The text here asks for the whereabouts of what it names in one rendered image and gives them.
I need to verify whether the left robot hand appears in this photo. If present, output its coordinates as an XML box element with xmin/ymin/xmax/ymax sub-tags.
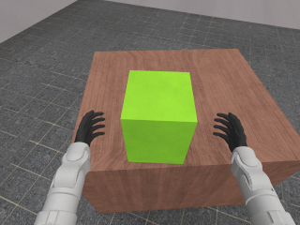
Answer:
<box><xmin>74</xmin><ymin>110</ymin><xmax>105</xmax><ymax>147</ymax></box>

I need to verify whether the robot right forearm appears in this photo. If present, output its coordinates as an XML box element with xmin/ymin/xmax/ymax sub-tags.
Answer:
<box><xmin>230</xmin><ymin>146</ymin><xmax>296</xmax><ymax>225</ymax></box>

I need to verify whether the pedestal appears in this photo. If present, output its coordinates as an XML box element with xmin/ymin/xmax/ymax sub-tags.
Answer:
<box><xmin>70</xmin><ymin>49</ymin><xmax>300</xmax><ymax>214</ymax></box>

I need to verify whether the robot left forearm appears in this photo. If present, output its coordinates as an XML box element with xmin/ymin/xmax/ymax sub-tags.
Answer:
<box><xmin>34</xmin><ymin>142</ymin><xmax>91</xmax><ymax>225</ymax></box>

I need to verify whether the carton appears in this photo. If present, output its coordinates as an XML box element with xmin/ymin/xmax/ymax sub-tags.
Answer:
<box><xmin>120</xmin><ymin>70</ymin><xmax>198</xmax><ymax>164</ymax></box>

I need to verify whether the right robot hand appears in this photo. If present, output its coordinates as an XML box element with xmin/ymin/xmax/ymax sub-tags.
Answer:
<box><xmin>213</xmin><ymin>112</ymin><xmax>248</xmax><ymax>152</ymax></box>

